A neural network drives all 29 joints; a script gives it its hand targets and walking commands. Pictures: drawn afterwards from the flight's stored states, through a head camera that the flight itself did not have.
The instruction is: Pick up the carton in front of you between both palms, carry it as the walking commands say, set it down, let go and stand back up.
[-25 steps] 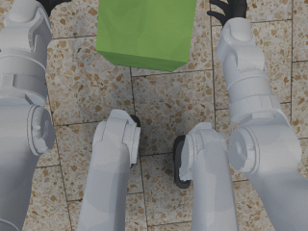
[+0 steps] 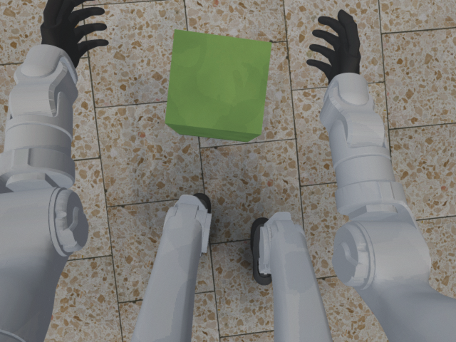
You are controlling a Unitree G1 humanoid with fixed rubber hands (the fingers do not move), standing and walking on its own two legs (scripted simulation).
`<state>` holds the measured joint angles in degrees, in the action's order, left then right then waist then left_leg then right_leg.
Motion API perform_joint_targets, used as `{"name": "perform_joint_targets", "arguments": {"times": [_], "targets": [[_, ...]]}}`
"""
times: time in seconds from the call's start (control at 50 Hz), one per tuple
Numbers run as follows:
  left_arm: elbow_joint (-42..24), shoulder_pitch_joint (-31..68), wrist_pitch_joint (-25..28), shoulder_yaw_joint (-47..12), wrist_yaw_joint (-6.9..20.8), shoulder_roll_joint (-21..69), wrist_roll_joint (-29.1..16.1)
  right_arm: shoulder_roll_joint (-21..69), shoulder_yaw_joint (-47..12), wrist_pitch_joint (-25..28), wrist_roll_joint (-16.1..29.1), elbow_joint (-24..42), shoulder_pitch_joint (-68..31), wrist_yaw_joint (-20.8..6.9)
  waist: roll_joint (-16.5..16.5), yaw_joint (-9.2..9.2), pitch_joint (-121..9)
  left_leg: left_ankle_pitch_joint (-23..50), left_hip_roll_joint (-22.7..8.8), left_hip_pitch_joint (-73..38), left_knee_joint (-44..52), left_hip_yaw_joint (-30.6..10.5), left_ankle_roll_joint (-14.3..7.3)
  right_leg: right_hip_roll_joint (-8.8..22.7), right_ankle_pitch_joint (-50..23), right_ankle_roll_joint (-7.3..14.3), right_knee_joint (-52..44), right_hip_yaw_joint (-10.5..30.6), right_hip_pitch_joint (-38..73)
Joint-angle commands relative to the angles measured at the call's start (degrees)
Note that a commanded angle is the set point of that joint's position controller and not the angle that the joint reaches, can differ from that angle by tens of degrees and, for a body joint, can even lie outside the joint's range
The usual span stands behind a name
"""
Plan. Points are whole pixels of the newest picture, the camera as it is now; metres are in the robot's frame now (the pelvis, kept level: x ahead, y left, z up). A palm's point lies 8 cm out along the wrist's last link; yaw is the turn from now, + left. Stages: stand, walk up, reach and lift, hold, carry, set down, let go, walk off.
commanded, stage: set down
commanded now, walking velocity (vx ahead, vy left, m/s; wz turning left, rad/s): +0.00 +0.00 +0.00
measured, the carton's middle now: (217, 96) +0.53 +0.09 -0.43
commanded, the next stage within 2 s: let go in 0.22 s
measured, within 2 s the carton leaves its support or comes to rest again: neither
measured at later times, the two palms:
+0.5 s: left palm out of the picture +0.43 +0.31 +0.01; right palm (406, 92) +0.47 -0.11 +0.01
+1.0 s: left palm out of the picture +0.28 +0.24 +0.13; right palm out of the picture +0.32 -0.22 +0.13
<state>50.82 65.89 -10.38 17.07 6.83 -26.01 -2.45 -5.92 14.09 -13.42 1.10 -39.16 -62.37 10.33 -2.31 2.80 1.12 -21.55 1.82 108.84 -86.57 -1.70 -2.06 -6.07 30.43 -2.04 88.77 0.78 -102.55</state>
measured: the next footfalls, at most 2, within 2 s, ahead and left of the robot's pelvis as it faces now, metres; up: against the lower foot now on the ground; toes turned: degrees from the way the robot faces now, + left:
none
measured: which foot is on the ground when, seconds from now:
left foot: down 0.00-1.00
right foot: down 0.00-1.00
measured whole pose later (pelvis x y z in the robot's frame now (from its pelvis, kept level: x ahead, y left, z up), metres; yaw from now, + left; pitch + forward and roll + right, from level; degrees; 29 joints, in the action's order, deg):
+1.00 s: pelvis +0.10 -0.01 +0.21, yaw +4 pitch +11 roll +1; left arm 28.2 -6.6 0.8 4.6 3.8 -12.3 -1.1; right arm -10.2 3.4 0.3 -0.9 -27.9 5.6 -1.3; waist -0.6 0.3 0.4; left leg -11.7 3.0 28.7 -29.2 -2.1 -1.1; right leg -2.4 18.4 0.9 31.4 4.2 -24.1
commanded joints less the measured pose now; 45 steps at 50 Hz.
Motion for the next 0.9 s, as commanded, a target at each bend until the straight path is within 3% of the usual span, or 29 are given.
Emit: {"name": "perform_joint_targets", "arguments": {"times": [0.0,0.26,0.38,0.5,0.7,0.78,0.88], "targets": [[-5.98,12.02,1.27,1.29,0.38,-7.92,0.71,-3.78,0.74,1.35,-0.73,6.14,-10.26,-0.56,6.53,1.97,-60.58,21.45,0.31,-60.5,9.79,0.12,2.48,-1.46,-6.91,-1.77,-13.06,-4.88,9.8],[-4.06,5.2,4.15,3.37,0.8,-4.38,5.28,-2.13,1.72,3.9,-3.86,5.25,-2.16,-2.73,5.36,1.58,-56.2,25.88,-0.28,-71.52,24.19,-1.3,1.92,0.22,-11.9,-2.25,-28.43,-2.96,21.85],[-9.47,-9.61,4.08,2.06,0.13,-2.18,8.18,-2.4,-0.53,4.26,-7.13,8.49,12.46,-3.26,5.97,1.3,-58.84,31.79,-0.4,-85.03,30.16,-1.87,2.03,0.44,-14.77,-1.86,-35.34,-2.85,29.82],[-18.5,-23.08,6.22,-1.56,-0.43,0.99,5.75,-3.18,-3.52,7.03,-6.12,13.96,24.7,-5.07,6.75,1.05,-50.68,35.48,-1.55,-94.72,36.26,-3.82,2.18,1.23,-15.66,-0.56,-41.61,-1.72,35.42],[-20.18,-48.61,9.81,-6.23,-1.74,6.58,2.75,-5.09,-5.93,11.79,-4.75,11.1,47.75,-8.59,6.77,-1.14,-39.44,46.49,-2.84,-104.54,42.44,-5.94,2.59,2.1,-20.68,0.38,-49.26,-0.51,45.42],[-22.58,-57.85,11.32,-7.54,-2.61,7.16,2.28,-6.24,-6.83,13.44,-4.11,12.24,55.47,-9.62,5.45,-1.51,-33.93,44.57,-2.59,-105.25,46.77,-5.24,2.31,2.63,-23.54,0.64,-53.24,0.31,54.62],[-26.11,-67.37,12.47,-9.63,-3.01,7.8,1.41,-7.78,-8.59,14.75,-2.55,15.36,62.61,-11.09,3.15,-1.82,-25.66,35.85,-1.52,-104.97,53.24,-3.31,1.97,3.7,-26.26,0.73,-58.5,1.07,69.4]]}}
